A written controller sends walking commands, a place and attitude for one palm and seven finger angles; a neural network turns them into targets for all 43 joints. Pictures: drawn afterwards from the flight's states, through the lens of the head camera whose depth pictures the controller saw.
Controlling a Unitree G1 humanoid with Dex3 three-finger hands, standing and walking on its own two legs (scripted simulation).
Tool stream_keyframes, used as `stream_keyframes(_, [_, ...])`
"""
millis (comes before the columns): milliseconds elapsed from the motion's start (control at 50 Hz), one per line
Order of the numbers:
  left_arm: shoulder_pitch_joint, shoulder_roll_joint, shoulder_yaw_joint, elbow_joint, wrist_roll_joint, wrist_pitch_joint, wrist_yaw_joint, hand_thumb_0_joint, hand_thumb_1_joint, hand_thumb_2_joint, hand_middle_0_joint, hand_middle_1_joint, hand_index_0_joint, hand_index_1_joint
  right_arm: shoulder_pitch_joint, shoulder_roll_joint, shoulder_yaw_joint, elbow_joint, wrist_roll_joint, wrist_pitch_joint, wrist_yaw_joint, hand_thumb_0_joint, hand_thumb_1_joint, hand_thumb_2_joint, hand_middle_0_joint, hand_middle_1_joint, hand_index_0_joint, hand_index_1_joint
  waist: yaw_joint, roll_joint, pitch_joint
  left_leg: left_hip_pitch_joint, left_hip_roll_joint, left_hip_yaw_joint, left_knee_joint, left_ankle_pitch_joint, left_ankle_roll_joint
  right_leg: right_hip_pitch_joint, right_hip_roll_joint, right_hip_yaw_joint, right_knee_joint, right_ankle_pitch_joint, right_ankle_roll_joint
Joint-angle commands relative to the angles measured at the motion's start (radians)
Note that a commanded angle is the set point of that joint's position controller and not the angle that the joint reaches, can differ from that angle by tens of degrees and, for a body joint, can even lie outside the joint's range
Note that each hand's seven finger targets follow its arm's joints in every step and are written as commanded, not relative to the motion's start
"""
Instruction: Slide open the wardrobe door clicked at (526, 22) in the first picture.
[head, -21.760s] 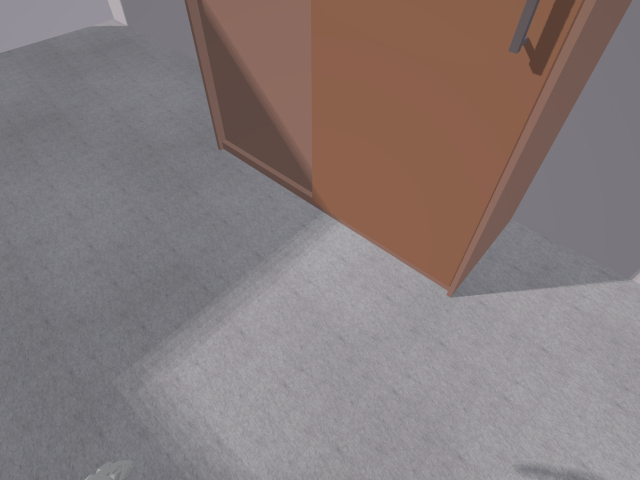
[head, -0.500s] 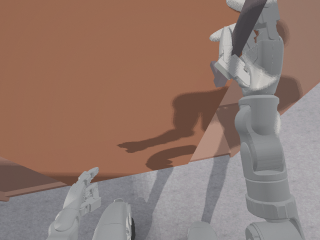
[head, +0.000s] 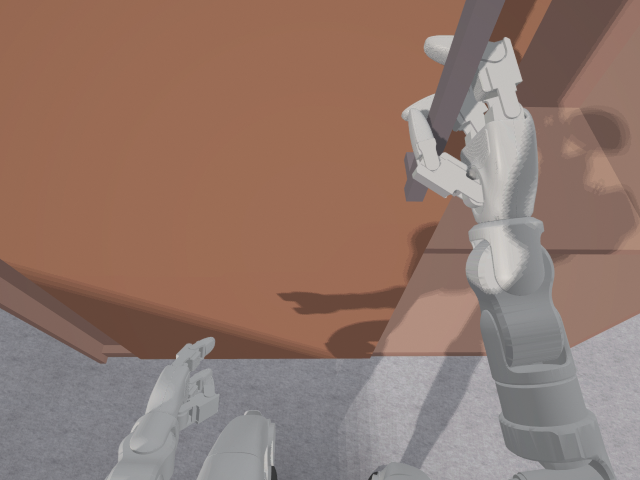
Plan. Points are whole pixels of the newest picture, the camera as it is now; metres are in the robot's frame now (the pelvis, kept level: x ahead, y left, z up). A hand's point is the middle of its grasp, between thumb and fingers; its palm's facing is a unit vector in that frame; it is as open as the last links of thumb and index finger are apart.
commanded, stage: step sideways, sliding the door along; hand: right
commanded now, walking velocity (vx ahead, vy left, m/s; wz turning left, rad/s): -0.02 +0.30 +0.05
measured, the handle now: (441, 91) +0.41 -0.09 +0.25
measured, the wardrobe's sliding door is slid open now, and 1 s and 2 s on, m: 0.54 0.54 0.53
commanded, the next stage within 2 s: stop walking and hold the door there in 0.38 s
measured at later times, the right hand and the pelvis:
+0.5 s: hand (399, 138) +0.37 -0.06 +0.23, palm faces +0.36 +0.93 -0.01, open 6.4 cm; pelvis -0.03 +0.17 +0.00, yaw +0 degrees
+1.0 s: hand (404, 136) +0.38 -0.06 +0.23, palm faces +0.53 +0.82 -0.19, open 6.1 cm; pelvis -0.02 +0.24 +0.00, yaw +5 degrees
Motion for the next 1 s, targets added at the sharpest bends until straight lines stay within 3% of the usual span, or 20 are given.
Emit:
stream_keyframes(0, [-0.052, 0.150, 0.045, -0.138, -0.013, -0.026, 0.018, 0.000, 0.900, 0.900, -0.200, -0.300, -0.200, -0.300, -0.484, -0.020, -0.025, -0.209, 0.030, -0.100, 0.033, 0.000, -0.900, -0.900, 0.450, 1.400, 0.450, 1.400, 0.080, -0.199, -0.456, 0.143, 0.032, 0.024, -0.217, -0.010, -0.016, 0.228, -0.268, 0.064, -0.157, 0.579, -0.151])
stream_keyframes(100, [-0.052, 0.125, 0.020, -0.160, -0.061, -0.076, 0.023, 0.000, 0.900, 0.900, -0.200, -0.300, -0.200, -0.300, -0.536, 0.046, 0.047, -0.232, 0.047, -0.097, 0.021, 0.000, -0.900, -0.900, 0.450, 1.400, 0.450, 1.400, 0.078, -0.129, -0.500, 0.414, -0.007, 0.085, -0.647, 0.252, -0.011, 0.147, -0.100, 0.044, 0.117, 0.295, -0.079])
stream_keyframes(180, [-0.079, 0.118, 0.037, -0.117, -0.039, -0.096, 0.060, 0.000, 0.900, 0.900, -0.200, -0.300, -0.200, -0.300, -0.624, -0.035, 0.034, -0.252, 0.039, -0.088, -0.024, 0.000, -0.900, -0.900, 0.450, 1.400, 0.450, 1.400, 0.039, 0.475, -0.526, 0.590, 0.295, -0.310, -0.621, 1.072, 0.192, -0.262, 0.159, 0.129, 0.584, -0.423, -0.030])
stream_keyframes(260, [-0.038, 0.108, 0.021, -0.068, -0.034, -0.066, 0.056, 0.000, 0.900, 0.900, -0.200, -0.300, -0.200, -0.300, -0.678, 0.041, 0.076, -0.240, 0.047, -0.113, -0.025, 0.000, -0.900, -0.900, 0.450, 1.400, 0.450, 1.400, 0.117, 0.192, -0.557, 0.502, 0.170, -0.030, -0.366, 0.899, 0.127, 0.058, 0.128, 0.042, -0.072, 0.068, -0.037])
stream_keyframes(280, [-0.025, 0.151, 0.054, -0.082, -0.030, -0.058, 0.053, 0.000, 0.900, 0.900, -0.200, -0.300, -0.200, -0.300, -0.701, 0.030, 0.070, -0.232, 0.059, -0.121, -0.012, 0.000, -0.900, -0.900, 0.450, 1.400, 0.450, 1.400, 0.123, 0.057, -0.589, 0.236, 0.116, 0.000, -0.225, 0.607, 0.077, 0.365, -0.006, 0.158, -0.135, 0.353, -0.089])
stream_keyframes(300, [-0.023, 0.207, 0.085, -0.107, -0.036, -0.057, 0.037, 0.000, 0.900, 0.900, -0.200, -0.300, -0.200, -0.300, -0.717, 0.058, 0.088, -0.226, 0.074, -0.115, 0.002, 0.000, -0.900, -0.900, 0.450, 1.400, 0.450, 1.400, 0.105, -0.205, -0.638, -0.048, 0.024, -0.013, -0.049, -0.065, 0.023, 0.570, -0.321, 0.526, -0.102, 0.815, -0.236])
stream_keyframes(320, [-0.025, 0.217, 0.084, -0.122, -0.052, -0.038, 0.010, 0.000, 0.900, 0.900, -0.200, -0.300, -0.200, -0.300, -0.718, 0.054, 0.076, -0.139, 0.062, -0.102, 0.010, 0.000, -0.900, -0.900, 0.450, 1.400, 0.450, 1.400, 0.090, -0.107, -0.626, -0.071, 0.029, -0.098, 0.118, -0.169, 0.047, 0.555, -0.380, 0.569, -0.092, 0.781, -0.279])
stream_keyframes(460, [-0.016, 0.190, 0.069, -0.083, -0.042, -0.039, 0.011, 0.000, 0.900, 0.900, -0.200, -0.300, -0.200, -0.300, -0.775, -0.019, 0.002, -0.084, 0.055, -0.053, 0.020, 0.000, -0.900, -0.900, 0.450, 1.400, 0.450, 1.400, 0.091, -0.272, -0.506, -0.017, 0.037, 0.009, 0.022, 0.009, -0.002, 0.357, -0.205, 0.181, -0.130, 0.509, -0.179])
stream_keyframes(480, [0.039, 0.247, 0.072, -0.025, -0.030, -0.013, 0.047, 0.000, 0.900, 0.900, -0.200, -0.300, -0.200, -0.300, -0.500, -0.588, -0.556, 0.286, 0.018, -0.041, -0.032, 0.000, -0.900, -0.900, 0.450, 1.400, 0.450, 1.400, 0.057, -0.283, -0.520, 0.002, 0.013, 0.039, -0.020, -0.026, -0.023, 0.324, -0.198, 0.145, -0.144, 0.551, -0.188])
stream_keyframes(500, [0.040, 0.231, 0.059, -0.067, -0.019, -0.002, 0.050, 0.000, 0.900, 0.900, -0.200, -0.300, -0.200, -0.300, -0.503, -0.465, -0.422, 0.212, 0.035, -0.044, -0.011, 0.000, -0.900, -0.900, 0.450, 1.400, 0.450, 1.400, 0.051, -0.295, -0.518, 0.084, 0.006, 0.047, -0.148, -0.057, -0.012, 0.282, -0.179, 0.149, -0.089, 0.555, -0.181])
stream_keyframes(560, [0.022, 0.228, 0.031, -0.081, -0.040, -0.045, 0.058, 0.000, 0.900, 0.900, -0.200, -0.300, -0.200, -0.300, -0.508, -0.471, -0.429, 0.238, 0.042, -0.063, 0.002, 0.000, -0.900, -0.900, 0.450, 1.400, 0.450, 1.400, 0.057, -0.342, -0.478, 0.281, -0.042, 0.113, -0.465, 0.072, -0.017, 0.169, -0.119, 0.049, -0.022, 0.389, -0.112])
stream_keyframes(600, [0.046, 0.215, 0.021, -0.072, -0.049, -0.061, 0.064, 0.000, 0.900, 0.900, -0.200, -0.300, -0.200, -0.300, -0.458, -0.587, -0.520, 0.327, 0.017, -0.069, -0.003, 0.000, -0.900, -0.900, 0.450, 1.400, 0.450, 1.400, 0.052, -0.092, -0.467, 0.450, 0.012, 0.042, -0.714, 0.326, -0.010, 0.056, 0.012, 0.031, 0.180, 0.147, -0.062])
stream_keyframes(640, [-0.011, 0.175, -0.005, -0.084, -0.038, -0.062, 0.088, 0.000, 0.900, 0.900, -0.200, -0.300, -0.200, -0.300, -0.346, -0.755, -0.646, 0.443, -0.006, -0.061, -0.015, 0.000, -0.900, -0.900, 0.450, 1.400, 0.450, 1.400, 0.036, 0.215, -0.433, 0.585, 0.303, -0.328, -0.713, 0.849, 0.122, -0.279, 0.163, 0.077, 0.468, -0.320, -0.033])
stream_keyframes(680, [0.000, 0.203, 0.001, -0.074, -0.048, -0.068, 0.104, 0.000, 0.900, 0.900, -0.200, -0.300, -0.200, -0.300, -0.407, -0.729, -0.633, 0.369, 0.017, -0.047, -0.023, 0.000, -0.900, -0.900, 0.450, 1.400, 0.450, 1.400, 0.025, 0.427, -0.473, 0.555, 0.351, -0.440, -0.706, 0.735, 0.160, -0.274, 0.163, 0.216, 0.536, -0.310, -0.025])
stream_keyframes(740, [0.006, 0.233, 0.008, -0.024, -0.036, -0.066, 0.125, 0.000, 0.900, 0.900, -0.200, -0.300, -0.200, -0.300, -0.327, -0.779, -0.747, 0.476, 0.010, -0.057, -0.046, 0.000, -0.900, -0.900, 0.450, 1.400, 0.450, 1.400, 0.037, 0.356, -0.487, 0.564, 0.320, -0.223, -0.621, 0.863, 0.140, -0.177, 0.165, 0.180, 0.277, -0.260, -0.041])
stream_keyframes(800, [0.020, 0.237, 0.020, -0.017, -0.030, -0.056, 0.128, 0.000, 0.900, 0.900, -0.200, -0.300, -0.200, -0.300, -0.335, -0.731, -0.693, 0.437, -0.005, -0.080, -0.048, 0.000, -0.900, -0.900, 0.450, 1.400, 0.450, 1.400, 0.054, 0.296, -0.508, 0.517, 0.308, -0.193, -0.627, 0.821, 0.108, -0.040, 0.181, 0.151, 0.019, -0.091, -0.043])
stream_keyframes(840, [0.043, 0.244, 0.024, -0.017, -0.035, -0.045, 0.133, 0.000, 0.900, 0.900, -0.200, -0.300, -0.200, -0.300, -0.333, -0.651, -0.603, 0.404, -0.001, -0.092, -0.048, 0.000, -0.900, -0.900, 0.450, 1.400, 0.450, 1.400, 0.067, 0.107, -0.495, 0.437, 0.215, -0.108, -0.575, 0.588, 0.068, 0.100, 0.152, 0.112, -0.162, 0.179, -0.038])
stream_keyframes(880, [0.071, 0.280, 0.038, -0.034, -0.050, -0.042, 0.128, 0.000, 0.900, 0.900, -0.200, -0.300, -0.200, -0.300, -0.321, -0.616, -0.560, 0.420, 0.002, -0.097, -0.042, 0.000, -0.900, -0.900, 0.450, 1.400, 0.450, 1.400, 0.045, -0.081, -0.460, 0.289, 0.077, -0.027, -0.516, 0.171, 0.022, 0.124, -0.034, 0.260, -0.181, 0.331, -0.105])
stream_keyframes(920, [0.083, 0.269, 0.032, -0.040, -0.042, -0.043, 0.131, 0.000, 0.900, 0.900, -0.200, -0.300, -0.200, -0.300, -0.293, -0.646, -0.576, 0.455, -0.002, -0.096, -0.049, 0.000, -0.900, -0.900, 0.450, 1.400, 0.450, 1.400, 0.052, -0.257, -0.388, 0.229, 0.029, -0.012, -0.330, -0.094, 0.017, 0.012, -0.098, 0.386, -0.318, 0.153, -0.168])
stream_keyframes(980, [0.113, 0.277, 0.025, -0.020, -0.039, -0.059, 0.140, 0.000, 0.900, 0.900, -0.200, -0.300, -0.200, -0.300, -0.279, -0.679, -0.598, 0.497, -0.008, -0.085, -0.062, 0.000, -0.900, -0.900, 0.450, 1.400, 0.450, 1.400, 0.052, -0.167, -0.370, 0.262, 0.039, 0.006, -0.422, 0.000, 0.009, 0.003, -0.060, 0.281, -0.237, 0.206, -0.173])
